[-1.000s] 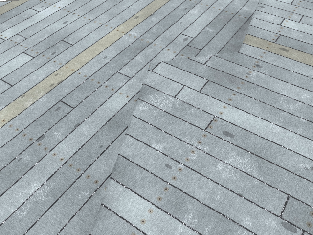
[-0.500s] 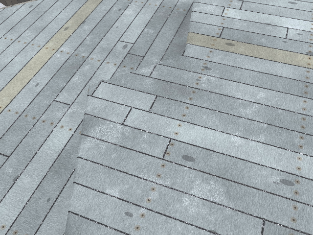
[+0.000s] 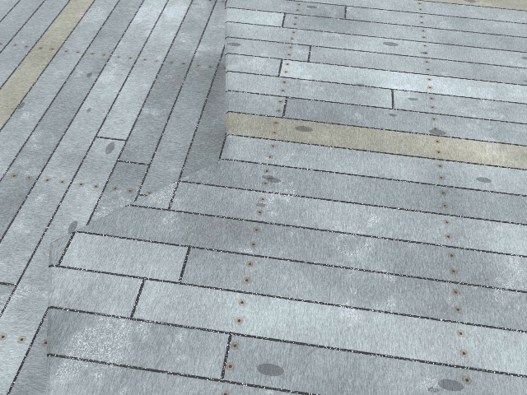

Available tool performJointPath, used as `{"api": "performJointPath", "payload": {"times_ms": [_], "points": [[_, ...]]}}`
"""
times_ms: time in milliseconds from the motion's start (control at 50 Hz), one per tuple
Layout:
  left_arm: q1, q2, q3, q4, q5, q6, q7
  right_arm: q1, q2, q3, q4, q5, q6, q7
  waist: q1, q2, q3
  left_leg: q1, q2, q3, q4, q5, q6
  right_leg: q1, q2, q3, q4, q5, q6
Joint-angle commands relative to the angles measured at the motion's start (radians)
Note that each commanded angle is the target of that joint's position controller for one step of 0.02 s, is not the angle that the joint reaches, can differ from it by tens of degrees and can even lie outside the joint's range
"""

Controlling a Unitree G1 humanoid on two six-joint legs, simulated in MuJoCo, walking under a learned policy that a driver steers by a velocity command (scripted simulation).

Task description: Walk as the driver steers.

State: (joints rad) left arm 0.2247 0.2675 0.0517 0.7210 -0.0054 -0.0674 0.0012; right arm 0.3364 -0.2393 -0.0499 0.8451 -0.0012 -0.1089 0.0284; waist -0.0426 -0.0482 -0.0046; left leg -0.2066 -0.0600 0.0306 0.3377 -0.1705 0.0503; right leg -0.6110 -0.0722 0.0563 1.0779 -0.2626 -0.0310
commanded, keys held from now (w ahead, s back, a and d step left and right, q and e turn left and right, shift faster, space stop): w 0.20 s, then w+q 0.60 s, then q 0.20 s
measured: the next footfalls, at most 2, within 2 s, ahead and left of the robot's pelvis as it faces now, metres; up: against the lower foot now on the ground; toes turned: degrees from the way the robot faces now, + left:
right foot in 0.28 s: +0.32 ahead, -0.16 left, +0.00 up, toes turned -1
left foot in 0.84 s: +0.56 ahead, +0.13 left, +0.00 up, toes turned +20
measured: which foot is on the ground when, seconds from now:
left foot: down 0.00-0.28, up 0.30-0.82, down 0.84-1.00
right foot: up 0.00-0.26, down 0.28-0.82, up 0.84-1.00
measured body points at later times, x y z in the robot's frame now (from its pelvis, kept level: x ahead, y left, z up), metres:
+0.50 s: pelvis +0.26 -0.07 +0.00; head +0.28 -0.08 +0.45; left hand +0.34 +0.21 -0.11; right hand +0.39 -0.34 -0.13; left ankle +0.26 +0.10 -0.66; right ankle +0.28 -0.16 -0.75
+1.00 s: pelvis +0.49 +0.04 -0.01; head +0.54 +0.07 +0.43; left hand +0.52 +0.35 -0.12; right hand +0.74 -0.17 -0.11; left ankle +0.53 +0.12 -0.75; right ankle +0.49 -0.14 -0.64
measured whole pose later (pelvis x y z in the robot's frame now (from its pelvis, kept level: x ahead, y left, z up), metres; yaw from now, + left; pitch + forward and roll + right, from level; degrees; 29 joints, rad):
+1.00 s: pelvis +0.49 +0.04 -0.01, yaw +23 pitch +3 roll +0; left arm 0.16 0.30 0.06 0.75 0.00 -0.08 0.02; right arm 0.19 -0.29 -0.08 0.67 0.01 -0.03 0.03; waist -0.01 -0.02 0.07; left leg -0.39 -0.09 0.00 0.50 -0.14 0.10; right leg -0.51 -0.05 0.04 1.25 -0.45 0.05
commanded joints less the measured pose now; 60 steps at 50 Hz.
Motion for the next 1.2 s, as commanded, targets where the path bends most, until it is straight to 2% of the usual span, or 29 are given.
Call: {"api": "performJointPath", "payload": {"times_ms": [20,100,200,240,260,280,300,320,340,360,380,400,440,540,620,720,780,820,840,860,880,900,920,940,960,980,1040,1120,1200], "points": [[-0.043,0.032,0.003,-0.082,0.005,-0.012,0.003,-0.031,-0.155,-0.032,-0.059,0.010,-0.011,-0.011,0.020,0.114,-0.002,0.070,0.265,-0.215,-0.184,0.239,0.188,-0.098,-0.043,-0.003,-0.153,0.111,0.024],[-0.163,0.016,-0.006,-0.107,-0.003,-0.021,-0.011,0.030,-0.173,-0.030,-0.034,0.020,0.005,-0.017,-0.029,0.124,0.015,0.087,0.237,-0.136,-0.178,0.230,0.148,-0.034,-0.012,-0.040,-0.393,0.287,0.026],[-0.273,0.038,0.000,-0.153,-0.015,-0.032,-0.037,0.086,-0.193,-0.031,-0.003,0.026,0.029,-0.020,-0.051,0.139,0.051,0.189,0.297,-0.162,-0.125,0.231,0.132,-0.009,0.022,-0.055,-0.528,0.243,-0.003],[-0.233,0.066,0.013,-0.153,-0.012,-0.040,-0.041,0.074,-0.208,-0.035,0.000,0.029,0.040,-0.025,-0.006,0.149,0.035,0.204,0.307,-0.185,-0.054,0.341,0.112,0.094,0.047,-0.058,-0.581,0.179,-0.030],[-0.138,0.092,0.029,-0.128,-0.007,-0.044,-0.037,0.051,-0.215,-0.035,-0.005,0.032,0.044,-0.028,0.055,0.144,-0.015,0.187,0.278,-0.162,0.046,0.474,0.093,0.238,0.073,-0.078,-0.627,0.189,-0.050],[0.019,0.147,0.054,-0.086,0.003,-0.046,-0.027,0.041,-0.194,-0.027,-0.015,0.025,0.043,-0.029,0.124,0.122,-0.123,0.094,0.225,-0.124,0.230,0.492,0.063,0.489,0.040,-0.052,-0.613,0.225,-0.083],[0.217,0.235,0.077,-0.060,0.020,-0.041,-0.011,0.028,-0.124,0.000,-0.053,-0.006,0.037,-0.030,0.196,-0.026,-0.295,-0.135,0.143,-0.069,0.571,0.157,0.019,0.804,-0.192,0.188,-0.580,0.269,-0.153],[0.235,0.263,0.079,-0.043,0.022,-0.032,-0.018,0.163,-0.039,0.023,-0.056,0.020,0.018,-0.025,0.125,-0.287,-0.405,-0.468,0.021,-0.098,0.848,-0.415,-0.016,1.029,-0.370,0.588,-0.691,0.070,-0.281],[0.217,0.163,0.056,-0.048,0.012,-0.030,-0.017,0.104,-0.155,-0.007,-0.038,0.044,0.012,-0.025,0.159,-0.149,-0.307,-0.562,0.073,-0.174,0.955,-0.385,-0.015,0.943,-0.335,0.567,-0.738,-0.044,-0.244],[0.153,0.126,0.041,-0.051,0.003,-0.032,-0.015,0.024,-0.184,-0.019,-0.062,0.051,0.011,-0.024,0.145,-0.102,-0.178,-0.592,0.109,-0.155,0.956,-0.285,-0.010,0.811,-0.303,0.414,-0.762,-0.012,-0.205],[0.083,0.102,0.031,-0.053,0.007,-0.035,-0.017,-0.012,-0.168,-0.020,-0.065,0.041,0.017,-0.028,0.110,-0.034,-0.115,-0.547,0.148,-0.140,0.921,-0.203,-0.018,0.680,-0.259,0.314,-0.797,0.059,-0.185],[0.033,0.076,0.024,-0.051,0.011,-0.039,-0.022,-0.024,-0.154,-0.025,-0.068,0.029,0.027,-0.030,0.080,-0.028,-0.059,-0.518,0.170,-0.139,0.879,-0.148,-0.024,0.584,-0.222,0.234,-0.841,0.097,-0.175],[-0.008,0.066,0.027,-0.035,0.019,-0.055,-0.024,0.015,-0.116,-0.024,-0.062,0.034,0.052,-0.027,0.035,-0.062,-0.033,-0.434,0.194,-0.140,0.852,-0.092,-0.038,0.476,-0.196,0.128,-0.903,0.179,-0.176],[0.010,0.097,0.043,0.020,0.023,-0.065,-0.007,-0.065,-0.091,-0.029,-0.100,0.024,0.075,-0.027,0.031,-0.009,0.028,-0.522,0.192,-0.164,0.714,0.080,-0.060,0.474,-0.188,-0.060,-0.940,0.365,-0.169],[0.038,0.133,0.052,0.044,0.017,-0.053,0.007,-0.191,-0.066,-0.018,-0.141,0.020,0.067,0.000,0.074,0.014,0.056,-0.503,0.180,-0.094,0.488,0.238,-0.043,0.515,-0.177,-0.166,-0.945,0.358,-0.140],[0.112,0.165,0.065,0.088,-0.004,-0.019,0.012,-0.333,-0.061,-0.010,-0.221,0.023,0.064,0.029,0.122,0.016,0.103,-0.559,0.163,-0.021,0.350,0.153,-0.001,0.681,-0.227,-0.214,-0.893,0.406,-0.123],[0.090,0.199,0.073,0.088,-0.015,0.000,0.018,-0.311,-0.090,-0.026,-0.248,0.023,0.069,0.038,0.079,-0.030,0.050,-0.431,0.089,0.062,0.320,0.011,0.050,0.728,-0.228,-0.261,-0.751,0.786,-0.089],[0.056,0.223,0.076,0.080,-0.023,0.018,0.026,-0.112,-0.156,-0.066,-0.211,0.024,0.073,0.032,-0.045,-0.045,-0.059,-0.152,-0.006,0.110,0.259,-0.003,0.102,0.679,-0.188,-0.297,-0.450,1.043,-0.051],[0.045,0.211,0.069,0.066,-0.022,0.015,0.032,0.039,-0.227,-0.099,-0.175,0.016,0.076,0.013,-0.123,0.004,-0.140,0.131,0.009,0.029,0.185,0.158,0.142,0.498,-0.140,-0.303,-0.184,0.868,0.004],[0.129,0.061,0.026,0.012,0.032,-0.006,0.022,0.045,-0.355,-0.118,-0.174,0.006,0.077,-0.007,-0.017,0.297,-0.226,0.511,0.299,-0.432,0.211,0.480,0.292,0.041,0.032,-0.272,0.210,-0.153,0.082],[0.119,0.103,0.016,-0.002,0.012,-0.042,0.007,0.051,-0.334,-0.104,-0.226,-0.004,0.064,-0.002,-0.045,0.251,-0.458,0.632,0.453,-0.817,0.084,0.526,0.447,-0.085,0.133,-0.015,0.420,-0.412,0.097],[0.013,0.162,0.034,-0.021,-0.024,-0.053,0.001,0.013,-0.266,-0.085,-0.229,-0.006,0.058,0.004,-0.072,0.129,-0.375,0.562,0.408,-0.641,0.080,0.638,0.381,-0.136,0.066,0.054,0.412,-0.328,0.076],[-0.022,0.146,0.026,-0.036,-0.023,-0.056,0.006,-0.037,-0.220,-0.075,-0.227,0.013,0.053,0.002,-0.040,0.082,-0.247,0.421,0.352,-0.494,0.089,0.639,0.325,-0.148,0.028,0.038,0.322,-0.249,0.062],[-0.027,0.143,0.029,-0.024,-0.001,-0.049,0.019,-0.093,-0.190,-0.067,-0.233,0.026,0.055,-0.002,-0.001,0.027,-0.160,0.272,0.306,-0.414,0.068,0.614,0.281,-0.118,-0.003,0.026,0.248,-0.202,0.067],[-0.030,0.155,0.037,-0.027,0.015,-0.034,0.027,-0.130,-0.165,-0.056,-0.245,0.020,0.060,-0.007,0.031,0.023,-0.117,0.147,0.276,-0.368,0.028,0.644,0.262,-0.047,-0.018,0.022,0.210,-0.163,0.066],[0.000,0.155,0.039,-0.034,0.011,-0.017,0.027,-0.147,-0.185,-0.061,-0.255,0.000,0.063,-0.011,0.064,0.083,-0.109,0.056,0.279,-0.362,0.015,0.696,0.284,0.010,-0.013,0.028,0.190,-0.157,0.076],[0.012,0.111,0.027,-0.028,0.018,0.006,0.035,-0.156,-0.204,-0.070,-0.248,0.003,0.065,-0.022,0.083,0.073,-0.112,-0.031,0.214,-0.274,0.019,0.755,0.247,0.046,0.014,0.001,0.005,-0.098,0.105],[-0.070,0.095,0.015,-0.047,0.018,0.018,0.035,-0.142,-0.221,-0.074,-0.241,0.020,0.100,-0.050,0.057,0.122,-0.164,-0.026,0.177,-0.278,0.062,0.662,0.189,0.073,0.057,0.008,-0.185,0.074,0.124],[-0.169,0.105,0.015,-0.078,0.009,0.030,0.025,-0.128,-0.214,-0.070,-0.246,0.017,0.129,-0.065,0.024,0.163,-0.137,-0.009,0.177,-0.375,0.090,0.451,0.161,0.083,0.088,0.035,-0.323,0.086,0.120]]}}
